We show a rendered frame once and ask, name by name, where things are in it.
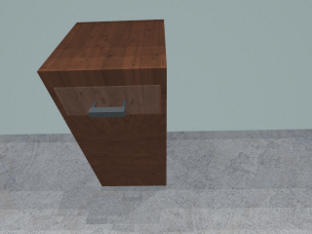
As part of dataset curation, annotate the drawer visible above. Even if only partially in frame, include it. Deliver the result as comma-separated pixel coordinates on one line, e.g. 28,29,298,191
54,85,161,116

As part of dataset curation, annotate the handle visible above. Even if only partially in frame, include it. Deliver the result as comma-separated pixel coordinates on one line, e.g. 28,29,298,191
88,100,127,118

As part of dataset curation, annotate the cabinet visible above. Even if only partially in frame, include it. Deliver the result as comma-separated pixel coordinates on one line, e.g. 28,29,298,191
37,19,167,186

